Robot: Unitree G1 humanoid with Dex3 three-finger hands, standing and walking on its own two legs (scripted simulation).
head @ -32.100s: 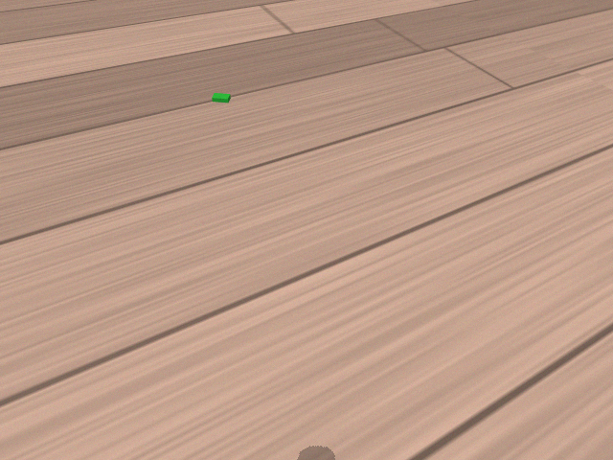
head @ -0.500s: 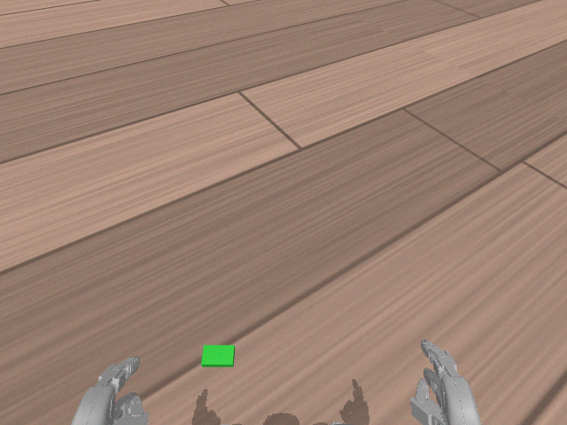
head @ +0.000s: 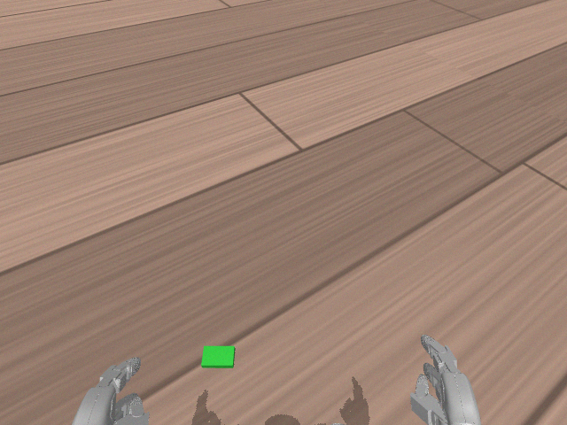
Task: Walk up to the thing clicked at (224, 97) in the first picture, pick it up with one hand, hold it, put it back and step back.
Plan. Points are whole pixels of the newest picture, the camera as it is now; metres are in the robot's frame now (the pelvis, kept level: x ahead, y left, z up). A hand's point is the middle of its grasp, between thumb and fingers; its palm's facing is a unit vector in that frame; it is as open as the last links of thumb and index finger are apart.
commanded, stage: home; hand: left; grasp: from above
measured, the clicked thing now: (218, 356) +0.46 +0.17 -0.70
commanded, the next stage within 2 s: stand in 0.76 s
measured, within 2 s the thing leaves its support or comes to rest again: neither
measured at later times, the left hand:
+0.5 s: hand (146, 417) +0.17 +0.18 -0.05, palm faces +0.04 -0.98 -0.19, open 7.4 cm
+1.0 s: hand out of the picture +0.15 +0.21 -0.09, palm faces +0.00 -0.95 -0.31, open 7.4 cm
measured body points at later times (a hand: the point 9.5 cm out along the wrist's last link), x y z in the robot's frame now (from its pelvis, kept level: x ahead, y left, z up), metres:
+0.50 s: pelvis +0.00 +0.00 +0.00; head +0.02 +0.01 +0.45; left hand +0.16 +0.23 -0.03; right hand +0.16 -0.24 -0.06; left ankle +0.01 +0.11 -0.68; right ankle +0.00 -0.13 -0.68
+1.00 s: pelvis -0.01 +0.00 +0.02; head +0.02 +0.01 +0.47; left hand +0.15 +0.26 -0.07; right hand +0.14 -0.25 -0.08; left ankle +0.01 +0.11 -0.68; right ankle +0.00 -0.13 -0.68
